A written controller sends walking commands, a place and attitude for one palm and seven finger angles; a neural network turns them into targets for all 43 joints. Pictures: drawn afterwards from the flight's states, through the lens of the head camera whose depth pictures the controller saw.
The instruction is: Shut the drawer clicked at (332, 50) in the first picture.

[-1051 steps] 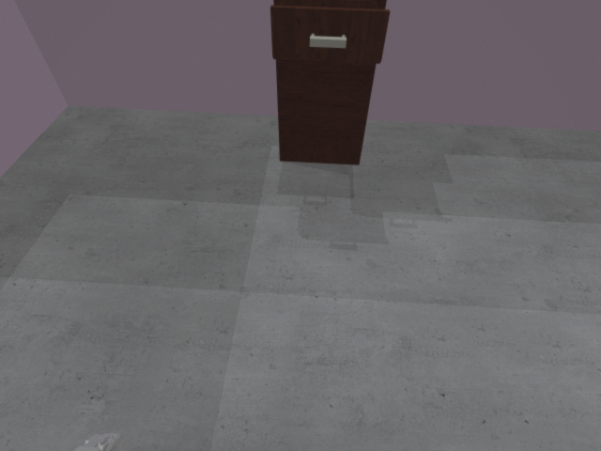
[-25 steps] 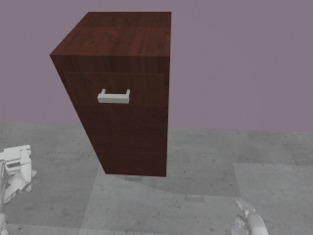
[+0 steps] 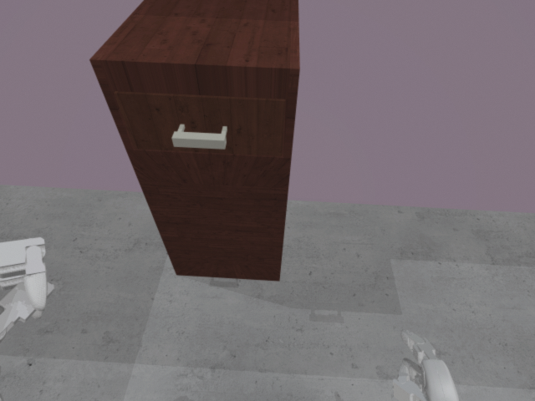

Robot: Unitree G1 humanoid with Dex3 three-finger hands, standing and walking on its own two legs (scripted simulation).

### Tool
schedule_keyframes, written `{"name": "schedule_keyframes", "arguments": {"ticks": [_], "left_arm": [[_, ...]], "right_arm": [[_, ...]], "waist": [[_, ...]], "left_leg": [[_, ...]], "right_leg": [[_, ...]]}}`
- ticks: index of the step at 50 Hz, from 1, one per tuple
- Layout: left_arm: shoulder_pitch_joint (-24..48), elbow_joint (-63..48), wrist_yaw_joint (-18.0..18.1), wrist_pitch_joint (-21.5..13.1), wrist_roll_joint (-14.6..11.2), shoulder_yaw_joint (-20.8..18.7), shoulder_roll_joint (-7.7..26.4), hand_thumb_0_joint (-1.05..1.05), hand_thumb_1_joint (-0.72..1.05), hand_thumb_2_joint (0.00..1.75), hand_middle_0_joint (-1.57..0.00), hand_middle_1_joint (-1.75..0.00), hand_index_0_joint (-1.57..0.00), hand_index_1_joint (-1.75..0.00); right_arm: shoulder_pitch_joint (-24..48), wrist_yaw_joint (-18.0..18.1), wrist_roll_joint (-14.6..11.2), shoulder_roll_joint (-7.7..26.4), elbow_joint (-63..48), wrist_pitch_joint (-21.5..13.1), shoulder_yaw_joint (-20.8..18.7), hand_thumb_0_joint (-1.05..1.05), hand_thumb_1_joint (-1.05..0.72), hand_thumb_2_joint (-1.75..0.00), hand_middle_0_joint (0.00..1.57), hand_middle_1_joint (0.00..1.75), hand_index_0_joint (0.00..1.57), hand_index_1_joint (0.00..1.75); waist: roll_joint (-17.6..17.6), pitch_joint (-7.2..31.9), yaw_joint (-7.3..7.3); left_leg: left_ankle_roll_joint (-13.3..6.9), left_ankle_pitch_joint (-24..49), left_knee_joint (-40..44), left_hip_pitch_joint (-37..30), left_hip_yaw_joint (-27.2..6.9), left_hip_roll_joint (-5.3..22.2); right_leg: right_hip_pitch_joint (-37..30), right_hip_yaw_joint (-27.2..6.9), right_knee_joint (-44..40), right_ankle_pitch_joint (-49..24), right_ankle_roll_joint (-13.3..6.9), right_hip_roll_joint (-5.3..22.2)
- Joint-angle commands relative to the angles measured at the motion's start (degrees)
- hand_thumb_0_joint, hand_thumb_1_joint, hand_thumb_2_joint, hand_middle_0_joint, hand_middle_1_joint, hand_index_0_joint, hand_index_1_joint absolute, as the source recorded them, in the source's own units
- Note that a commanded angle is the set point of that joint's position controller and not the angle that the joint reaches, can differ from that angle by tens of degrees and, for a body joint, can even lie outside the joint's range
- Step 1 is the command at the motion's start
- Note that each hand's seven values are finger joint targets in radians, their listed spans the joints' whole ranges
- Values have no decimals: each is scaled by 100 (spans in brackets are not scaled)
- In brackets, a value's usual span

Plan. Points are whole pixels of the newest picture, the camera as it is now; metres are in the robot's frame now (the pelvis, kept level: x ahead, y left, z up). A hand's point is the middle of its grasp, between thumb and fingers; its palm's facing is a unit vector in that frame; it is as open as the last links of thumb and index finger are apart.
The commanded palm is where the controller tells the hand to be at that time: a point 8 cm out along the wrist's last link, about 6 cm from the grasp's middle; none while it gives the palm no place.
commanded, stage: step back with the hand held close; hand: left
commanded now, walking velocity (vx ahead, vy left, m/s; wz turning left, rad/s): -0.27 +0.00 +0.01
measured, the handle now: (201, 134) +0.66 +0.20 +0.01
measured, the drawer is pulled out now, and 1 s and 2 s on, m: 0.00 0.00 0.00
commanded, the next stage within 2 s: stop stepping back and stand still in 0.92 s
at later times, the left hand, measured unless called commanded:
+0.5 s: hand (31, 333) +0.15 +0.23 +0.18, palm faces +0.39 -0.80 -0.46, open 3.2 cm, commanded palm +0.07 +0.28 +0.19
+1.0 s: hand out of the picture +0.05 +0.19 +0.19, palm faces +0.27 -0.82 -0.51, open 3.2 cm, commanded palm +0.00 +0.24 +0.19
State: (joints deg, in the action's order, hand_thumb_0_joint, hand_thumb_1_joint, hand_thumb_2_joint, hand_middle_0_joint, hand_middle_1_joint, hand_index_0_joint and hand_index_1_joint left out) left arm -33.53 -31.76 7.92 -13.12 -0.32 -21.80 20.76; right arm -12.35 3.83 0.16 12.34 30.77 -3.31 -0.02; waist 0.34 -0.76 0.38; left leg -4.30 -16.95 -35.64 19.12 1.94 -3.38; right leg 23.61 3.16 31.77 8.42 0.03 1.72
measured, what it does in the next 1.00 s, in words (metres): walks backwards: right foot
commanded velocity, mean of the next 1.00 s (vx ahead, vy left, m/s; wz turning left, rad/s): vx -0.39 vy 0.00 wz -0.02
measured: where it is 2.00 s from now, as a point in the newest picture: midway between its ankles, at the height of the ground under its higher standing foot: outside the picture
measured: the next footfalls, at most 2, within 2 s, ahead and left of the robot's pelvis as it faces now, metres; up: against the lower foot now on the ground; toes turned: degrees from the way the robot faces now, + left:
right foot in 0.74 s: -0.12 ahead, -0.15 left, +0.00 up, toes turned +3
left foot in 1.08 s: -0.07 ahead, +0.08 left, +0.00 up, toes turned +0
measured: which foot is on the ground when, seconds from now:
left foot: down 0.00-0.88, up 0.90-1.00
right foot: down 0.00-0.54, up 0.56-0.72, down 0.74-1.00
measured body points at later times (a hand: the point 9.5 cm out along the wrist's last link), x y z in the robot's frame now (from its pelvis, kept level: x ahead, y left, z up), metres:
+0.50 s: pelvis -0.04 -0.01 -0.01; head -0.02 +0.01 +0.44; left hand +0.12 +0.27 +0.20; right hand +0.14 -0.26 -0.08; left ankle +0.02 +0.07 -0.72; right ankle +0.08 -0.13 -0.73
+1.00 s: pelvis -0.14 -0.04 +0.01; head -0.13 -0.02 +0.46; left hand +0.03 +0.23 +0.22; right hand +0.04 -0.27 -0.06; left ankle -0.07 +0.07 -0.70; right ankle -0.16 -0.15 -0.73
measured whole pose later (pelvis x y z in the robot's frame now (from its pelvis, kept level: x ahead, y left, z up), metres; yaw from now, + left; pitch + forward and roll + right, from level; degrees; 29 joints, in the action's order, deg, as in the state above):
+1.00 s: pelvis -0.14 -0.04 +0.01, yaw -1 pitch +2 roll -1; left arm -38.4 -36.6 5.8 -16.8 -2.8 -23.2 26.8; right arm -10.7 3.4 0.6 10.3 34.4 -3.8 -0.9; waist -1.0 2.2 -0.9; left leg 0.7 -16.8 -45.0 30.5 -0.9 -0.2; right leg 14.9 -3.0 29.8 17.2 -1.3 -3.3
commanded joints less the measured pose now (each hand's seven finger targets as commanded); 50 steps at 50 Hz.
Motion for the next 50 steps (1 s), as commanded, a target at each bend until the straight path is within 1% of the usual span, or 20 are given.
{"name": "schedule_keyframes", "arguments": {"ticks": [1, 7, 10, 14, 19, 21, 24, 25, 27, 29, 31, 34, 37, 39, 41, 43, 45, 47, 48, 50], "left_arm": [[157, -1242, 133, -408, -29, -751, 1001, 0, 90, 90, -140, -160, -140, -160], [125, -1355, 142, -484, 76, -829, 997, 0, 90, 90, -140, -160, -140, -160], [41, -1340, 92, -489, 66, -937, 1052, 0, 90, 90, -140, -160, -140, -160], [17, -1382, 40, -523, 27, -1013, 1105, 0, 90, 90, -140, -160, -140, -160], [119, -1441, 48, -574, -34, -1030, 1193, 0, 90, 90, -140, -160, -140, -160], [43, -1458, 93, -607, -104, -956, 1148, 0, 90, 90, -140, -160, -140, -160], [-43, -1506, 185, -690, -119, -955, 1177, 0, 90, 90, -140, -160, -140, -160], [-65, -1524, 193, -718, -68, -951, 1137, 0, 90, 90, -140, -160, -140, -160], [80, -1609, 186, -756, 77, -1036, 1051, 0, 90, 90, -140, -160, -140, -160], [291, -1681, 151, -724, 86, -1042, 1140, 0, 90, 90, -140, -160, -140, -160], [23, -1368, 122, -714, 31, -924, 943, 0, 90, 90, -140, -160, -140, -160], [-31, -1370, 10, -793, -64, -495, 679, 0, 90, 90, -140, -160, -140, -160], [371, -1527, -57, -950, -131, -538, 991, 0, 90, 90, -140, -160, -140, -160], [265, -1731, -60, -957, -155, -685, 1188, 0, 90, 90, -140, -160, -140, -160], [-138, -1865, -114, -801, -279, -749, 1231, 0, 90, 90, -140, -160, -140, -160], [-658, -1723, -122, -735, -405, -1047, 1388, 0, 90, 90, -140, -160, -140, -160], [-797, -1409, -74, -630, -444, -1144, 1473, 0, 90, 90, -140, -160, -140, -160], [-475, -1102, 16, -482, -380, -1124, 1408, 0, 90, 90, -140, -160, -140, -160], [-319, -979, 9, -435, -321, -1011, 1288, 0, 90, 90, -140, -160, -140, -160], [7, -793, 5, -402, -221, -857, 1196, 0, 90, 90, -140, -160, -140, -160]], "right_arm": [[445, 92, 7, 803, -874, -376, -336, 0, -90, -90, 20, 30, 20, 30], [502, 122, 32, 850, -897, -436, -354, 0, -90, -90, 20, 30, 20, 30], [502, 107, 25, 822, -903, -433, -409, 0, -90, -90, 20, 30, 20, 30], [493, 80, 23, 814, -883, -383, -439, 0, -90, -90, 20, 30, 20, 30], [410, 16, 6, 752, -838, -255, -480, 0, -90, -90, 20, 30, 20, 30], [345, -18, -5, 709, -773, -194, -463, 0, -90, -90, 20, 30, 20, 30], [414, 38, 25, 739, -758, -183, -454, 0, -90, -90, 20, 30, 20, 30], [415, 62, 19, 790, -789, -219, -438, 0, -90, -90, 20, 30, 20, 30], [564, 130, 29, 917, -861, -381, -442, 0, -90, -90, 20, 30, 20, 30], [522, 149, 29, 783, -792, -500, -515, 0, -90, -90, 20, 30, 20, 30], [451, 117, 73, 732, -664, -604, -510, 0, -90, -90, 20, 30, 20, 30], [389, 36, 159, 707, -401, -763, -405, 0, -90, -90, 20, 30, 20, 30], [443, 18, 229, 737, -66, -827, -348, 0, -90, -90, 20, 30, 20, 30], [338, -6, 212, 609, -71, -739, -365, 0, -90, -90, 20, 30, 20, 30], [531, -38, 87, 624, -392, -729, -404, 0, -90, -90, 20, 30, 20, 30], [721, -40, 36, 579, -590, -610, -368, 0, -90, -90, 20, 30, 20, 30], [809, -5, -62, 451, -646, -450, -351, 0, -90, -90, 20, 30, 20, 30], [950, 29, -5, 362, -512, -310, -342, 0, -90, -90, 20, 30, 20, 30], [878, 48, 39, 249, -492, -252, -264, 0, -90, -90, 20, 30, 20, 30], [849, 140, 59, 280, -472, -192, -169, 0, -90, -90, 20, 30, 20, 30]], "waist": [[32, 455, -102], [705, 496, -47], [303, 606, -42], [187, 735, -84], [-523, 759, -160], [-654, 800, -190], [-120, 718, -242], [284, 636, -267], [1541, 532, -167], [1096, 591, -142], [675, 367, -58], [934, 253, -134], [874, 1031, -78], [781, 2183, -60], [442, 2490, -19], [160, 1814, 7], [-926, 1033, -51], [-954, 375, -7], [-862, 223, -69], [-683, 104, -128]], "left_leg": [[-64, -1344, 1288, 1731, -1056, 729], [-274, -1149, 2013, 2760, -1481, 1250], [-222, -392, 1631, 2611, -1371, 1175], [-157, -493, 1179, 2393, -1145, 947], [22, -1325, 171, 1724, -861, 520], [124, -1125, -244, 954, -776, 434], [33, -1239, 293, 595, -958, 608], [-115, -1638, 876, 1027, -1270, 891], [-604, -3004, 2570, 3138, -2396, 1989], [-695, -2245, 2572, 2960, -2407, 2252], [-588, -1164, 2097, 2184, -1964, 2015], [-322, -88, 1781, 881, -1700, 1714], [51, 2366, 1283, -914, -1194, 1412], [176, 4694, 773, -2446, -623, 1250], [128, 4070, 762, -2569, -506, 1235], [245, 1795, 778, -1466, -394, 1024], [532, 269, -523, -917, -93, 320], [553, -492, -2141, 351, -502, 276], [547, -553, -1884, 726, -596, 455], [529, -25, -421, 479, -391, 491]], "right_leg": [[-1677, -1081, -361, 429, -155, 381], [-2710, -621, 1032, -833, 50, -106], [-2727, -775, 1080, -1461, 30, -95], [-2424, -1224, 879, -1938, -72, 125], [-1210, -2162, -447, -167, -442, 818], [-376, -2143, -926, 764, -563, 1043], [192, -1537, -733, 1319, -343, 660], [-87, -1252, -197, 1284, -184, 319], [-1896, -595, 2133, 523, 142, -587], [-1772, -747, 2925, 1028, 183, -717], [-1324, -733, 2018, 1519, 108, -594], [-831, -586, 146, 1313, -3, -455], [-465, -584, -796, 126, -46, -286], [-424, -588, -554, -1288, 49, -180], [-404, -466, -426, -407, 242, -308], [-396, -632, -920, -174, 62, -6], [643, -1568, -1791, 156, -415, 1068], [773, -2015, -1773, -713, -985, 1656], [263, -1766, -1444, -1716, -1007, 1540], [-221, -1232, -932, -2701, -655, 1025]]}}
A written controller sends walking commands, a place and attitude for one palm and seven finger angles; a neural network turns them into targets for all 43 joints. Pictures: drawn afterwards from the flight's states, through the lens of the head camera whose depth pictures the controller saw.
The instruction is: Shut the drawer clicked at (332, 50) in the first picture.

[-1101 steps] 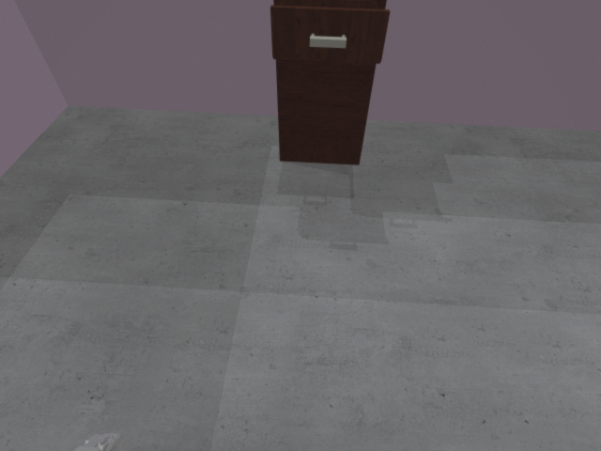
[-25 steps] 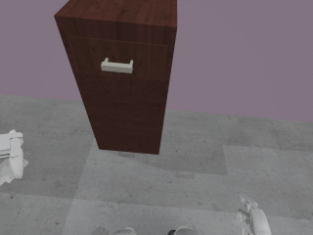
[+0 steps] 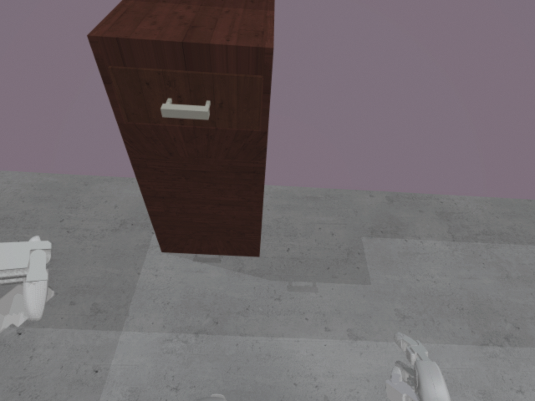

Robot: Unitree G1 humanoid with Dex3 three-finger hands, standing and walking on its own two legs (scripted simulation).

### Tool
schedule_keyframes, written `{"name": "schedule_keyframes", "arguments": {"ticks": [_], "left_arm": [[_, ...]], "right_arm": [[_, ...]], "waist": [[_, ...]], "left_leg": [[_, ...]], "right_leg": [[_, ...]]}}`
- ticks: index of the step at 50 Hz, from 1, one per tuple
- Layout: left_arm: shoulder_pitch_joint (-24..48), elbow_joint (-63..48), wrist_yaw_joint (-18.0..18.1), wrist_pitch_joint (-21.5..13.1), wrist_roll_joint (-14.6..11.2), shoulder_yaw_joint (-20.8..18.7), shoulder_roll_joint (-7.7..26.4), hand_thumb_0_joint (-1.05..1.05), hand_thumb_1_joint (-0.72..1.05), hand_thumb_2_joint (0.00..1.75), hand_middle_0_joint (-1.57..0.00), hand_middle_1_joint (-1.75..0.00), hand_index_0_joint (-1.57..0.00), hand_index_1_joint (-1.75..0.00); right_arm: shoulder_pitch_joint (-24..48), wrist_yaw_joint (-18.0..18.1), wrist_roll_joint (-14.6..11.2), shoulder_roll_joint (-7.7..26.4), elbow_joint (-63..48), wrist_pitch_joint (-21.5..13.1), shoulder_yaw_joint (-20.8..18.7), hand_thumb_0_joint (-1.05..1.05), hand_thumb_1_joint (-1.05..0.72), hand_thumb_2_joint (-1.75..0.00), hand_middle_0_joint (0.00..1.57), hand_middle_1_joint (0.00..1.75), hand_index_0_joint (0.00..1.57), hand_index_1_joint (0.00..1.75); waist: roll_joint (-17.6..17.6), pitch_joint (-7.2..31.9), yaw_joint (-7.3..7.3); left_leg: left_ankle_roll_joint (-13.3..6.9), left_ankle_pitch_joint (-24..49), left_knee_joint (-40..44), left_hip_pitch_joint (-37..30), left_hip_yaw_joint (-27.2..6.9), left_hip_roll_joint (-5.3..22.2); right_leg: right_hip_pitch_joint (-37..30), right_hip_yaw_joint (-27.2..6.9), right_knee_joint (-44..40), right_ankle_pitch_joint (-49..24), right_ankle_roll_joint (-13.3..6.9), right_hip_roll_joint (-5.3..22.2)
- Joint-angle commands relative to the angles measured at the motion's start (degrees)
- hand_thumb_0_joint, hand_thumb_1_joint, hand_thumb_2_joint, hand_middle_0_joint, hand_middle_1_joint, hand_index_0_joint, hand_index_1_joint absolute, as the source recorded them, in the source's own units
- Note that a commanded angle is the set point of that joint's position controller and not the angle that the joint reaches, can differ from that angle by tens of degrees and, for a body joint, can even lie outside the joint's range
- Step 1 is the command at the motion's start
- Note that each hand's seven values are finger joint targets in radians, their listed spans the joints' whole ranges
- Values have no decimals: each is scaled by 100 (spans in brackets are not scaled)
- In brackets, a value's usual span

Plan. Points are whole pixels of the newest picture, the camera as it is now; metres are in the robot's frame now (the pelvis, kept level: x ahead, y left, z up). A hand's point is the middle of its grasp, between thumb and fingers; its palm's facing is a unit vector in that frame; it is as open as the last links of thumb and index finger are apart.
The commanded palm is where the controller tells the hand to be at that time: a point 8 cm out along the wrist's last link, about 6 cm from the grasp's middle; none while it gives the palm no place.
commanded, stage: stop stepping back and stand still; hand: left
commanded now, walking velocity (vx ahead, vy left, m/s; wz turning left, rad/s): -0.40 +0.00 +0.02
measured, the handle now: (187, 107) +0.80 +0.25 +0.00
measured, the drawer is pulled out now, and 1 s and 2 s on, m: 0.00 0.00 0.00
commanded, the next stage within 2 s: let the arm hang, fingers relaxed in 1.18 s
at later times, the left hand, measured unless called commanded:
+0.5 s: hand out of the picture +0.07 +0.27 +0.18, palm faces +0.48 -0.81 -0.33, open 3.2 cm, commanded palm +0.01 +0.30 +0.18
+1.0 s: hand out of the picture +0.02 +0.26 +0.17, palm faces +0.45 -0.77 -0.45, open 3.2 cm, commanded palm -0.04 +0.29 +0.18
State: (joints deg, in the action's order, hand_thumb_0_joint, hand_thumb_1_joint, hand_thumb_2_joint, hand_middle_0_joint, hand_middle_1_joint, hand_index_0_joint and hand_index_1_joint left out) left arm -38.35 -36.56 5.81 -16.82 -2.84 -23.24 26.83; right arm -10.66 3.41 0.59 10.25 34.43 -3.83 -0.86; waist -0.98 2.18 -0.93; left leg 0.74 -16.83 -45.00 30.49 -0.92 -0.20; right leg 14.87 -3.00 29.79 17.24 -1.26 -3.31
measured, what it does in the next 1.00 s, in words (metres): walks backwards: left foot, then left foot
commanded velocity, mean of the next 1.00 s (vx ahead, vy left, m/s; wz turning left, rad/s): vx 0.17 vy -0.02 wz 0.00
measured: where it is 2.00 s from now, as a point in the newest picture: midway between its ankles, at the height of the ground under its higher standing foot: outside the picture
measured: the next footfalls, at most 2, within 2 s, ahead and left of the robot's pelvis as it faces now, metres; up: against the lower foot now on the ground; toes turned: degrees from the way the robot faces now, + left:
left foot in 0.08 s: +0.06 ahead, +0.11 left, +0.00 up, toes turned +1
left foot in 0.44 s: -0.09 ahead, +0.13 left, +0.00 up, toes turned +7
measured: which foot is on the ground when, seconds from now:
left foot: up 0.00-0.06, down 0.08-0.30, up 0.32-0.42, down 0.44-1.00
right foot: down 0.00-0.84, up 0.86-0.98, down 1.00-1.00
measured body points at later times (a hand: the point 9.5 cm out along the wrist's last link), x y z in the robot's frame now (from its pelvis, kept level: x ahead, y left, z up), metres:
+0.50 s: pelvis -0.12 +0.02 -0.01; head -0.15 +0.03 +0.44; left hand +0.04 +0.31 +0.19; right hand +0.04 -0.22 -0.08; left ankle -0.05 +0.12 -0.73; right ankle -0.07 -0.10 -0.71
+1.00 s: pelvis -0.16 +0.01 -0.01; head -0.19 +0.02 +0.44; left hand -0.01 +0.30 +0.20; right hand +0.00 -0.22 -0.08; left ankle -0.11 +0.13 -0.73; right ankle -0.11 -0.09 -0.73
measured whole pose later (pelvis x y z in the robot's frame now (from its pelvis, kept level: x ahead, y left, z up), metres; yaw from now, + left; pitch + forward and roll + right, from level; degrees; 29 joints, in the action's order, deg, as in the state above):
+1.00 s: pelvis -0.16 +0.01 -0.01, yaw +3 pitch -3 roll +0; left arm -34.2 -30.8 9.0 -11.6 -0.2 -22.4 23.3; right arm -16.1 3.9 0.6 10.2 35.9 -7.5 0.8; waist -1.9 1.8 -2.1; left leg -0.7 -15.2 -34.7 17.4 2.0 1.6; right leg 18.5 3.2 38.3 26.0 -1.0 -0.1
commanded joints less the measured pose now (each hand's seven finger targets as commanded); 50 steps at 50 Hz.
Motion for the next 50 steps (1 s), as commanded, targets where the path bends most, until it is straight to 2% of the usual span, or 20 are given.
{"name": "schedule_keyframes", "arguments": {"ticks": [1, 5, 7, 12, 16, 20, 22, 24, 29, 30, 31, 32, 34, 39, 40, 42, 44, 48, 49, 50], "left_arm": [[537, -288, 216, -25, 54, -592, 534, 0, 90, 90, -140, -160, -140, -160], [-4, -631, 238, -47, 58, -474, 559, 0, 90, 90, -140, -160, -140, -160], [234, -1300, 223, -65, 53, -499, 608, 0, 90, 90, -140, -160, -140, -160], [88, -1057, 358, 113, 122, -527, 469, 0, 90, 90, -140, -160, -140, -160], [628, -737, 412, 244, 55, -502, 509, 0, 90, 90, -140, -160, -140, -160], [1355, -331, 446, 339, 125, -104, 207, 0, 90, 90, -140, -160, -140, -160], [1456, -639, 464, 280, 158, -52, 159, 0, 90, 90, -140, -160, -140, -160], [1073, -401, 410, 300, 175, -287, 392, 0, 90, 90, -140, -160, -140, -160], [463, -723, 383, 303, 277, -318, 465, 0, 90, 90, -140, -160, -140, -160], [454, -719, 365, 296, 301, -371, 551, 0, 90, 90, -140, -160, -140, -160], [621, -874, 350, 305, 216, -559, 756, 0, 90, 90, -140, -160, -140, -160], [1252, -1232, 267, 123, 119, -867, 1028, 0, 90, 90, -140, -160, -140, -160], [1201, -848, 335, 168, 170, -706, 813, 0, 90, 90, -140, -160, -140, -160], [964, -462, 392, 175, 204, -193, 212, 0, 90, 90, -140, -160, -140, -160], [1063, -572, 412, 143, 217, -245, 311, 0, 90, 90, -140, -160, -140, -160], [1265, -903, 436, 72, 282, -266, 309, 0, 90, 90, -140, -160, -140, -160], [1065, -736, 383, 121, 290, -483, 511, 0, 90, 90, -140, -160, -140, -160], [404, -635, 384, 207, 258, -445, 422, 0, 90, 90, -140, -160, -140, -160], [446, -606, 366, 224, 282, -450, 458, 0, 90, 90, -140, -160, -140, -160], [545, -588, 348, 248, 233, -503, 568, 0, 90, 90, -140, -160, -140, -160]], "right_arm": [[605, 230, 13, 608, -802, -139, -101, 0, -90, -90, 20, 30, 20, 30], [290, 227, -137, 933, -1048, -424, -277, 0, -90, -90, 20, 30, 20, 30], [352, 191, 3, 925, -1071, -575, -218, 0, -90, -90, 20, 30, 20, 30], [373, 176, -24, 898, -989, -672, -125, 0, -90, -90, 20, 30, 20, 30], [301, 230, 18, 835, -706, -460, -190, 0, -90, -90, 20, 30, 20, 30], [269, 287, 33, 841, -589, -472, -43, 0, -90, -90, 20, 30, 20, 30], [176, 309, -24, 1006, -743, -571, -33, 0, -90, -90, 20, 30, 20, 30], [252, 232, -26, 832, -705, -612, -32, 0, -90, -90, 20, 30, 20, 30], [555, 101, 17, 855, -865, -507, -39, 0, -90, -90, 20, 30, 20, 30], [558, 100, 54, 788, -905, -420, -82, 0, -90, -90, 20, 30, 20, 30], [428, 82, 4, 755, -846, -370, -162, 0, -90, -90, 20, 30, 20, 30], [311, 67, 126, 883, -642, -375, -195, 0, -90, -90, 20, 30, 20, 30], [213, 89, 57, 667, -558, -478, -109, 0, -90, -90, 20, 30, 20, 30], [190, 316, 25, 715, -542, -618, -63, 0, -90, -90, 20, 30, 20, 30], [136, 330, 43, 799, -557, -656, -53, 0, -90, -90, 20, 30, 20, 30], [139, 302, 4, 975, -682, -704, -106, 0, -90, -90, 20, 30, 20, 30], [144, 205, -10, 808, -620, -752, -133, 0, -90, -90, 20, 30, 20, 30], [314, 94, -35, 832, -709, -640, -97, 0, -90, -90, 20, 30, 20, 30], [354, 94, -7, 841, -765, -567, -124, 0, -90, -90, 20, 30, 20, 30], [421, 87, -4, 789, -812, -475, -176, 0, -90, -90, 20, 30, 20, 30]], "waist": [[-387, -121, -52], [800, 1078, 144], [1446, 912, 120], [754, 161, 33], [-816, -84, -29], [-16, -468, -152], [1723, -419, -171], [1421, -243, -101], [1159, -427, 186], [-16, -555, 241], [-1489, -326, 158], [-1023, -143, -67], [-617, 78, -116], [-289, -92, -73], [194, -89, -78], [1710, -69, -25], [1444, -234, -85], [809, -322, 130], [344, -485, 109], [-800, -501, 89]], "left_leg": [[-19, 493, 1353, -965, -5, 87], [-564, 2811, 2306, -2205, -779, 1072], [-702, 835, 3216, -1443, -1495, 1373], [-265, -1437, 3031, -688, -686, 594], [-40, -229, -283, -1659, 37, 9], [-295, -1008, 1259, -1756, -85, 343], [-876, -2098, 3161, -1622, -2208, 1388], [-1115, -3267, 3915, -1103, -3027, 1799], [-485, -2552, 2664, 1111, -624, 808], [-276, -1979, 737, 1392, -23, 123], [-148, -1150, -1487, 1114, 291, -192], [-30, -442, -2220, 453, 187, 45], [-122, -606, -1876, -56, 106, 268], [-351, -503, 1469, -1838, 552, 225], [-452, -847, 2120, -1911, 246, 314], [-1039, -1790, 3212, -1756, -1847, 1614], [-1275, -2453, 3587, -1191, -2332, 1879], [-641, -1808, 2601, 91, -597, 1198], [-411, -1775, 1710, 464, -134, 673], [-220, -1412, 74, 530, 328, 111]], "right_leg": [[507, -454, -490, -3727, -326, 1304], [155, 113, 297, -850, 274, 314], [17, 140, 1189, 718, 227, 212], [-523, 184, -706, 785, 1, 300], [1694, -1520, -2033, 2774, -881, 1718], [1798, -399, -746, 2612, -470, 1260], [1633, 533, 1585, 1267, 31, 189], [1547, 319, 3052, 1181, 108, 200], [-1416, 695, 315, 1191, -158, 192], [-1172, -631, -981, 2008, -520, 810], [-225, -2977, -2281, 3032, -1086, 2353], [557, -2294, -2001, 1698, -1036, 2322], [1122, -2065, -2197, 3471, -895, 2177], [1230, -527, -1142, 2139, -506, 1565], [1080, -314, -474, 1874, -326, 1257], [1320, 681, 1781, 985, 174, 269], [1506, 355, 2889, 1074, 180, 384], [-721, 675, 252, 733, 35, 373], [-791, 38, -492, 1050, -167, 579], [-244, -1602, -1497, 2257, -619, 1440]]}}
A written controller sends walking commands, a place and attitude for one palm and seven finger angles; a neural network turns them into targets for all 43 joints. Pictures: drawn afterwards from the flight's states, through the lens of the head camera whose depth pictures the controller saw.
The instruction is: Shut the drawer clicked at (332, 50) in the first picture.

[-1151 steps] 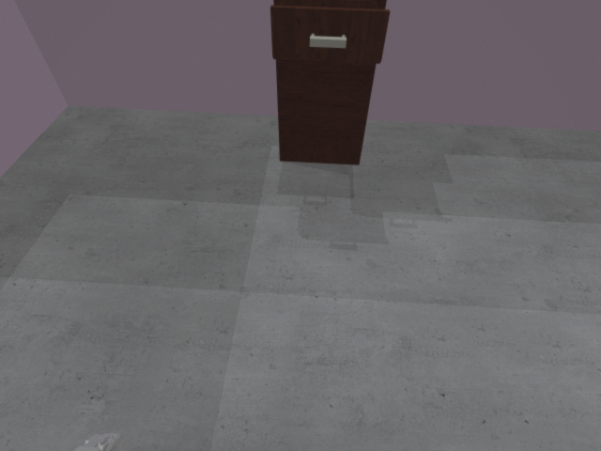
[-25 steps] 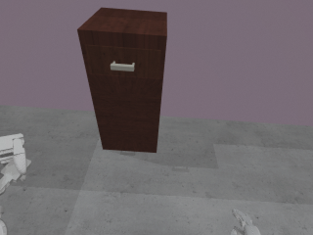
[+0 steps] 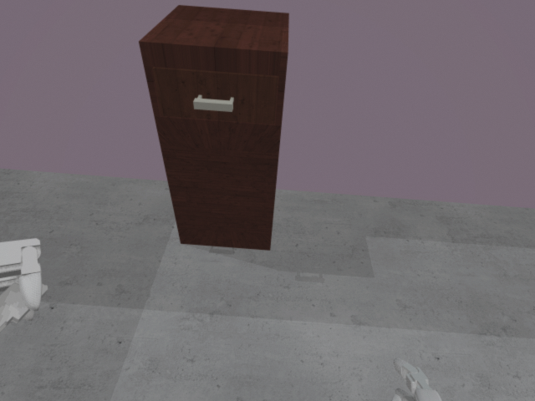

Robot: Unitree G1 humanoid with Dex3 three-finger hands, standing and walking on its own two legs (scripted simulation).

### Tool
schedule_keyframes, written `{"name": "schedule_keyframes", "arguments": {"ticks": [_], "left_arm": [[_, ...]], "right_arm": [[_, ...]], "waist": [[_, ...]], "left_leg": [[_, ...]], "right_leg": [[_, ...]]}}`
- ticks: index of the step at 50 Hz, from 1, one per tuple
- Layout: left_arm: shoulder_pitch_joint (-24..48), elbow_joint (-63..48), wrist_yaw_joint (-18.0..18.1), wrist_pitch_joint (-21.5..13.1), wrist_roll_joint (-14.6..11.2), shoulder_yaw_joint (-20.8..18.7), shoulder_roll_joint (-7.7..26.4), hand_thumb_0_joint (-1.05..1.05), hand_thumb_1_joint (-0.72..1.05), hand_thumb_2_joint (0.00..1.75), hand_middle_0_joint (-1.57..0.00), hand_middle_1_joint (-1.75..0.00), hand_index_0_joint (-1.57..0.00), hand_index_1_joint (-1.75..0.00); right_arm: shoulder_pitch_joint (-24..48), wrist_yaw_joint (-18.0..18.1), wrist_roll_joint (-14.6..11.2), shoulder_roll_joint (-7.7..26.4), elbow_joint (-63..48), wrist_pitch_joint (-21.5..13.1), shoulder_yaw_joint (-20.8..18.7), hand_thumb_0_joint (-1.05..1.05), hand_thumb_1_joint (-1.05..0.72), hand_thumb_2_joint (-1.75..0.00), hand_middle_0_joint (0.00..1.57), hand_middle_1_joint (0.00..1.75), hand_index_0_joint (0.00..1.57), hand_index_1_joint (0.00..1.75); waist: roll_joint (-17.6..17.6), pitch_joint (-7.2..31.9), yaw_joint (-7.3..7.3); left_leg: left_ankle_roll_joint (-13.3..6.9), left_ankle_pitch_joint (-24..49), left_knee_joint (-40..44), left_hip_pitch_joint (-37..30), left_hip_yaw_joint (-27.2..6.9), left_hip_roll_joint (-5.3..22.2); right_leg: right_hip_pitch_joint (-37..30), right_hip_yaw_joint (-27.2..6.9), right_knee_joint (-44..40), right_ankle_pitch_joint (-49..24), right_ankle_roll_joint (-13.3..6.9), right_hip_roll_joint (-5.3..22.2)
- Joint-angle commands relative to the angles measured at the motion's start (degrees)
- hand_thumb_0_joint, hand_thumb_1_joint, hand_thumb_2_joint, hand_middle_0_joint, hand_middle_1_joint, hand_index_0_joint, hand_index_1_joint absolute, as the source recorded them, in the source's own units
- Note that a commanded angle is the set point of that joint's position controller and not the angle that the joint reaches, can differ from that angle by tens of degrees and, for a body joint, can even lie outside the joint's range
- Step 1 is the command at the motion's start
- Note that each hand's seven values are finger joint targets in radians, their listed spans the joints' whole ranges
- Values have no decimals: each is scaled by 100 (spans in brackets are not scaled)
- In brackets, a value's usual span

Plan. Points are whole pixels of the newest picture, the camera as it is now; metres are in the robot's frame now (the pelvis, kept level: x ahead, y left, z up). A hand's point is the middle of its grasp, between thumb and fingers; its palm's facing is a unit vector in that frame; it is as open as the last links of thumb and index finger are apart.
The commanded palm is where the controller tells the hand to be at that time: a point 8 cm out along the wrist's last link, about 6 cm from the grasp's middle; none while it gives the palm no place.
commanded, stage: stop stepping back and stand still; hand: left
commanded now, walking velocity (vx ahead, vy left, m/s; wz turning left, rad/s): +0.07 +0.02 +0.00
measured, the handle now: (214, 101) +0.96 +0.18 +0.00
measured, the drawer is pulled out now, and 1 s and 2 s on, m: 0.00 0.00 0.00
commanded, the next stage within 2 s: let the arm hang, fingers relaxed in 0.18 s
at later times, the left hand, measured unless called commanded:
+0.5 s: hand out of the picture +0.14 +0.22 -0.11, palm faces +0.04 -0.96 -0.28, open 3.0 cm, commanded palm none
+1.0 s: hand out of the picture -0.03 +0.22 -0.15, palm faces +0.05 -0.96 -0.26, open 6.6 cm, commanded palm none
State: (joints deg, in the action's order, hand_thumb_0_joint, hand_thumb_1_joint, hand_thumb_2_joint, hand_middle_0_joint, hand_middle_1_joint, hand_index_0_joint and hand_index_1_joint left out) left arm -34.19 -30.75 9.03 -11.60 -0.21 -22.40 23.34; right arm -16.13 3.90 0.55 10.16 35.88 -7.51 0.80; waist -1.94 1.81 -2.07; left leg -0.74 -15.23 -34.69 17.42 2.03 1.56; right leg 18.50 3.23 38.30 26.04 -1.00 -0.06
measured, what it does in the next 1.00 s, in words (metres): stands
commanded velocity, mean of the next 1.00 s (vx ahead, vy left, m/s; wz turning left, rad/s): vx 0.00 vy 0.00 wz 0.00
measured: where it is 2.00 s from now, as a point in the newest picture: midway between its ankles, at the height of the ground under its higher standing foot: outside the picture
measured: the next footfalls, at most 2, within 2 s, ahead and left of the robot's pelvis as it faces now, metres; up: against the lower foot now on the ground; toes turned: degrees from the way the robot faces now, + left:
none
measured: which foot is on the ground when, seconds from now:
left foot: down 0.00-1.00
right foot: down 0.00-1.00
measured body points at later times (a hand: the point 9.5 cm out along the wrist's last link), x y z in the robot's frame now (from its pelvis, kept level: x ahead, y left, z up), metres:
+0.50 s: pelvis +0.00 +0.02 +0.00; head -0.01 +0.01 +0.45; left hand +0.14 +0.27 -0.09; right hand +0.13 -0.22 -0.12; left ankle +0.04 +0.12 -0.73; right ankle +0.03 -0.10 -0.73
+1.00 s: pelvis +0.00 +0.02 +0.01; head +0.01 +0.00 +0.46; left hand -0.04 +0.27 -0.13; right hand -0.02 -0.21 -0.15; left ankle +0.04 +0.12 -0.73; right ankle +0.03 -0.10 -0.73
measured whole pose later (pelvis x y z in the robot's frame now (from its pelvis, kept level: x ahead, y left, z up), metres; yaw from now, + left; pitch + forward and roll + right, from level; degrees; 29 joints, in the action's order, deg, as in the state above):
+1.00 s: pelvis +0.00 +0.02 +0.01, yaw +2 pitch -2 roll +0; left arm -17.4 66.0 1.3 0.6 0.4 -0.5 11.6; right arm -18.0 0.7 1.1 10.4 64.5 1.3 -0.8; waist 2.0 -2.8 0.0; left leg -1.7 -9.4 -24.3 13.3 2.8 -0.5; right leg 12.5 1.9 24.7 10.6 -0.5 0.5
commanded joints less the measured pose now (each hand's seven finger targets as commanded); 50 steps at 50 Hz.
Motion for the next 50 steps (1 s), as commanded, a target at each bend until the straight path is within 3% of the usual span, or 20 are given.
{"name": "schedule_keyframes", "arguments": {"ticks": [1, 2, 3, 6, 7, 9, 10, 11, 13, 14, 15, 17, 20, 22, 25, 26, 31, 35, 44, 50], "left_arm": [[414, -1349, 49, -299, -118, -764, 1134, 0, 90, 90, -140, -160, -140, -160], [589, -1381, 68, -345, -88, -772, 1098, 0, 90, 90, -140, -160, -140, -160], [492, -1119, 52, -338, -95, -691, 924, 0, 90, 90, -140, -160, -140, -160], [327, -1101, 28, -299, -71, -471, 709, 0, 90, 90, -140, -160, -140, -160], [398, -1209, 35, -334, -64, -430, 681, 0, 90, 90, -140, -160, -140, -160], [446, -1488, 34, -424, -47, -377, 633, 0, 90, 90, -140, -160, -140, -160], [528, -1595, 61, -461, -18, -482, 735, 0, 90, 90, -140, -160, -140, -160], [592, -1472, 34, -438, 37, -539, 776, 0, 90, 90, -140, -160, -140, -160], [487, -1404, 41, -416, 64, -533, 757, 0, 90, 90, -140, -160, -140, -160], [795, 3486, -739, 418, 346, 1700, -274, 0, 90, 90, -140, -160, -140, -160], [882, 3612, -864, 1009, 275, 1469, -461, 0, 90, 90, -136, -156, -136, -156], [1115, 4200, -891, 1118, 196, 1632, -572, 0, 90, 90, -128, -147, -128, -147], [1513, 5322, -846, 1065, 213, 1706, -241, 0, 90, 90, -116, -134, -116, -134], [1845, 6100, -840, 1105, 167, 1801, -126, 0, 90, 90, -108, -125, -108, -125], [2074, 7093, -826, 1176, 123, 1971, -214, 0, 90, 90, -96, -112, -96, -112], [1990, 7416, -830, 1183, 117, 2009, -250, 0, 90, 90, -92, -108, -92, -108], [1771, 8340, -831, 1156, 123, 1998, -318, 0, 90, 90, -72, -86, -72, -86], [1813, 8775, -826, 1116, 106, 2028, -271, 0, 90, 90, -56, -69, -56, -69], [1617, 9352, -764, 1122, 80, 2082, -346, 0, 90, 90, -20, -30, -20, -30], [1627, 9437, -742, 1134, 98, 2060, -460, 0, 90, 90, -20, -30, -20, -30]], "right_arm": [[870, 43, 2, 818, -908, -103, -371, 0, -90, -90, 20, 30, 20, 30], [764, 18, 5, 736, -776, -151, -325, 0, -90, -90, 20, 30, 20, 30], [639, 12, 29, 721, -666, -170, -313, 0, -90, -90, 20, 30, 20, 30], [775, 92, 14, 673, -721, -146, -236, 0, -90, -90, 20, 30, 20, 30], [780, 136, 34, 713, -705, -169, -213, 0, -90, -90, 20, 30, 20, 30], [856, 213, 57, 887, -850, -247, -239, 0, -90, -90, 20, 30, 20, 30], [888, 186, 1, 859, -875, -266, -202, 0, -90, -90, 20, 30, 20, 30], [902, 173, 20, 757, -795, -298, -173, 0, -90, -90, 20, 30, 20, 30], [857, 134, 5, 733, -824, -354, -177, 0, -90, -90, 20, 30, 20, 30], [978, -323, 43, 1728, 618, -634, -669, 0, -90, -90, 20, 30, 20, 30], [483, -381, -34, 1440, 520, -85, -633, 0, -90, -90, 20, 30, 20, 30], [413, -374, -44, 1101, 507, 170, -428, 0, -90, -90, 20, 30, 20, 30], [308, -384, 21, 1008, 664, 395, -357, 0, -90, -90, 20, 30, 20, 30], [448, -385, 61, 1029, 872, 555, -337, 0, -90, -90, 20, 30, 20, 30], [702, -393, 102, 995, 1178, 674, -237, 0, -90, -90, 20, 30, 20, 30], [712, -380, 101, 965, 1292, 702, -214, 0, -90, -90, 20, 30, 20, 30], [298, -339, 99, 864, 1749, 796, -277, 0, -90, -90, 20, 30, 20, 30], [-79, -309, 64, 857, 2105, 785, -298, 0, -90, -90, 20, 30, 20, 30], [-387, -259, 30, 770, 2577, 775, -283, 0, -90, -90, 20, 30, 20, 30], [-393, -255, 50, 647, 2676, 764, -286, 0, -90, -90, 20, 30, 20, 30]], "waist": [[-955, -224, 128], [-814, 74, 133], [-359, 67, 54], [-545, -182, 46], [-157, -168, 33], [1466, -285, 106], [1712, -122, 182], [1545, -208, 140], [1129, -317, 191], [966, -304, -133], [516, -1, 37], [-242, 313, 122], [-1243, 645, 103], [-684, 338, 82], [811, -297, 193], [940, -338, 229], [834, -172, 215], [264, -255, 135], [187, -567, 166], [166, -701, 180]], "left_leg": [[-12, -1018, -1987, 1532, 88, -117], [-4, -831, -2411, 1503, -85, -44], [4, -887, -2260, 1117, -155, 67], [-100, -574, -397, -373, 27, 162], [-132, -561, 313, -719, 44, 107], [-497, -1355, 1873, -497, -1481, 1010], [-656, -1660, 2262, -11, -2000, 1415], [-626, -2055, 2578, 481, -2016, 1440], [-592, -916, 2158, 376, -1533, 1262], [-422, 1934, 834, -8, -1100, 859], [-280, 2835, 681, 131, -750, 742], [-220, 2151, 613, 142, -759, 657], [-97, 1714, 237, -124, -399, 215], [-98, 1305, 493, -330, -404, 168], [-181, 700, 1400, 15, -810, 427], [-182, 238, 1557, 72, -832, 444], [-167, -892, 1713, -48, -729, 344], [-175, -392, 1585, -375, -631, 360], [-200, -177, 1659, -443, -617, 402], [-202, -380, 1799, -310, -662, 423]], "right_leg": [[-249, -3105, -2884, 1215, -976, 1915], [-451, -3113, -2825, 869, -1040, 1915], [40, -2692, -2807, 1228, -981, 1838], [1067, -1485, -2366, 1088, -672, 1360], [1083, -1178, -2025, 985, -517, 1113], [876, -559, -478, -3, -55, 307], [379, -231, 114, -366, 135, 70], [31, -255, 456, -284, 151, 107], [-256, -221, -194, -631, 147, 170], [469, -320, -76, -2025, 134, 338], [-115, -432, -402, -2328, 106, 499], [-413, -441, -687, -2511, 69, 489], [-908, -813, -957, -3931, -259, 908], [-580, -826, -1183, -3133, -265, 892], [-445, -712, -1420, -1276, -98, 487], [-500, -710, -1555, -1009, -98, 454], [-532, -751, -1989, -467, -176, 455], [-288, -774, -2172, -464, -221, 538], [-215, -715, -2138, -536, -238, 538], [-207, -682, -2059, -528, -208, 511]]}}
